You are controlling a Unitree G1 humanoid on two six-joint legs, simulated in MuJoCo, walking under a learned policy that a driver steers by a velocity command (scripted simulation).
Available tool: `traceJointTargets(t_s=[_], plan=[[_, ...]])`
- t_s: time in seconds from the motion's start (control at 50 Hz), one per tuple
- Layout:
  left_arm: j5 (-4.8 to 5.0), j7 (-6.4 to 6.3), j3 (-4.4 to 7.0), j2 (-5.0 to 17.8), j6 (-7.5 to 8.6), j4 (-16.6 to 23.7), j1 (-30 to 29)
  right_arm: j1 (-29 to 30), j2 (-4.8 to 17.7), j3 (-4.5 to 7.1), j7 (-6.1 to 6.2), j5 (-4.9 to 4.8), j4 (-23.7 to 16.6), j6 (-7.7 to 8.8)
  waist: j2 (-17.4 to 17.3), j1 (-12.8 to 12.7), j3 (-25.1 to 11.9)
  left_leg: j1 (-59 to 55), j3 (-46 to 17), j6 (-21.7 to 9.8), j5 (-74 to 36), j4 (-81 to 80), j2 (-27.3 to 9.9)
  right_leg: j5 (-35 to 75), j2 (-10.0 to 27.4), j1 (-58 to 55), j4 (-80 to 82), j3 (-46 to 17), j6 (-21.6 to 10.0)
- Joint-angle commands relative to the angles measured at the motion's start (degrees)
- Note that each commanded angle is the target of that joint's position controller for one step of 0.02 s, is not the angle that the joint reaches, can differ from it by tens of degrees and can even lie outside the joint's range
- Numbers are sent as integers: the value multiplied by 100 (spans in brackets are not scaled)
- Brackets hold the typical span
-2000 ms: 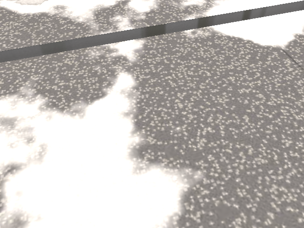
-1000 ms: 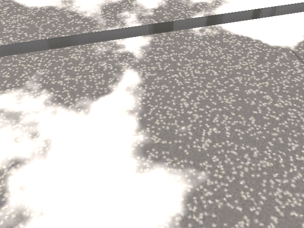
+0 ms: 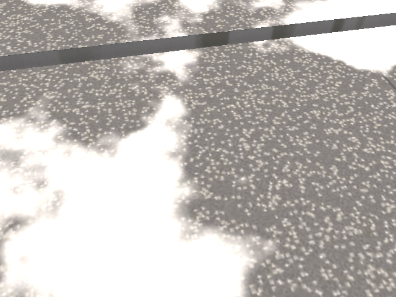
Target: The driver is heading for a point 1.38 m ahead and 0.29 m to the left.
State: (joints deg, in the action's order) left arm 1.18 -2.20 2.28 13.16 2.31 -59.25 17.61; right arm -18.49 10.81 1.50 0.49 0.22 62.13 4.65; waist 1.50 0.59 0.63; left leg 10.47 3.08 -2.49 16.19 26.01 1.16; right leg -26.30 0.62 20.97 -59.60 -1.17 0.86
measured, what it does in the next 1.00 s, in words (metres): steps on the spot: right foot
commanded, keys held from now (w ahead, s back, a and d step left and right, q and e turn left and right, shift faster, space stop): no key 1.00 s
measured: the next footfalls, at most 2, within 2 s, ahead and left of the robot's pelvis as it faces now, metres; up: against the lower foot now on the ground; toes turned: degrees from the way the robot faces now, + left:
right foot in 0.16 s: +0.09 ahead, -0.13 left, +0.00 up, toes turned +0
right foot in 1.58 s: +0.17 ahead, -0.17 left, +0.00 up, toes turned -4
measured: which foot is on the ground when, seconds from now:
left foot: down 0.00-1.00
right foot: up 0.00-0.14, down 0.16-1.00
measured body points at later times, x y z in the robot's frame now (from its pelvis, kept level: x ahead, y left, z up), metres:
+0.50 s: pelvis +0.05 -0.01 +0.00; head +0.07 -0.02 +0.45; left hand +0.11 +0.24 -0.15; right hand +0.05 -0.26 -0.16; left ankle -0.03 +0.08 -0.74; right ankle +0.05 -0.13 -0.74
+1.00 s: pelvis +0.02 -0.01 +0.00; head +0.04 -0.01 +0.45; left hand +0.07 +0.23 -0.16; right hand -0.01 -0.24 -0.16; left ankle -0.03 +0.08 -0.74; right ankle +0.05 -0.13 -0.74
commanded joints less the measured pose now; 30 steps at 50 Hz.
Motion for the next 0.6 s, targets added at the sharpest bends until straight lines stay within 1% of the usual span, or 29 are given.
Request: traceJointTargets(t_s=[0.02,0.04,0.06,0.08,0.1,0.12,0.14,0.16,0.18,0.2,0.22,0.24,0.26,0.3,0.32,0.44,0.6], plan=[[9,9,37,82,6,167,50,-163,407,-46,67,71,-121,-40,-790,-136,71,-500,-704,-595,-4671,-650,-1092,463,264,305,1124,-13,42],[18,6,4,0,-9,200,-57,-208,562,-30,102,80,-98,-72,-803,-126,-38,-515,-623,-636,-4868,-553,-1053,507,197,40,1616,59,69],[29,-9,-3,21,-40,227,-162,-227,726,-1,129,70,-92,-108,-771,-103,-111,-517,-642,-712,-4945,-481,-1073,523,118,-159,2010,137,100],[35,-25,2,81,-84,230,-196,-207,858,31,145,34,-97,-142,-734,-107,-191,-501,-733,-788,-4877,-449,-1148,725,80,-367,2358,185,107],[35,-35,6,109,-137,193,-142,-100,907,46,151,-29,-116,-177,-702,-186,-236,-377,-769,-797,-4641,-433,-1175,1215,65,-693,2777,221,78],[2,-41,10,132,-188,145,-73,-6,896,53,139,-110,-119,-200,-658,-287,-189,-129,-754,-701,-4140,-441,-1120,1966,58,-1114,3327,234,3],[-82,-57,41,285,-246,137,-92,-167,876,72,104,-153,-55,-191,-512,-276,-126,60,-771,-511,-3267,-542,-977,2678,143,-1437,3581,63,-95],[-131,-90,81,490,-298,153,-86,-268,821,77,71,-82,-45,-166,-246,-194,-123,285,-704,-319,-2124,-593,-771,3511,415,-1776,3523,-215,-199],[-61,-96,140,755,-325,174,-292,-557,594,64,39,2,-6,-164,261,103,0,478,-430,-127,-1223,-720,-347,3833,446,-1808,3162,-211,-397],[1,-73,149,638,-326,168,-471,-632,386,21,46,27,49,-190,325,85,92,444,-299,-2,-1050,-717,-216,3524,384,-1688,3037,-188,-491],[0,-54,136,460,-302,150,-517,-492,421,30,60,-4,50,-214,132,-14,208,422,-235,65,-1215,-595,-173,3499,320,-1582,3037,-200,-452],[-36,-43,142,426,-263,133,-575,-416,420,29,86,-29,28,-239,35,-27,166,339,-217,87,-1572,-477,-200,3698,311,-1546,3047,-223,-412],[-46,-22,152,418,-214,115,-601,-418,452,33,110,-26,28,-277,5,-27,87,242,-209,95,-1889,-381,-211,3902,295,-1553,3035,-221,-395],[-32,-2,167,402,-158,29,-577,-463,508,40,135,4,25,-328,3,-14,-125,21,-215,97,-2136,-309,-254,4124,282,-1612,3010,-201,-407],[-27,4,170,392,-154,2,-606,-440,522,43,144,0,17,-343,1,-13,-164,-55,-220,94,-2165,-293,-269,4154,280,-1603,3014,-201,-412],[-30,-1,196,403,-178,-118,-765,-348,511,54,164,-15,21,-404,-120,-11,-148,-211,-214,112,-2053,-291,-306,3949,239,-1500,3098,-180,-416],[-47,-25,200,376,-225,-262,-812,-337,467,54,179,-9,73,-425,-167,-26,46,-100,-208,122,-1481,-416,-323,3365,185,-1384,3261,-154,-376]])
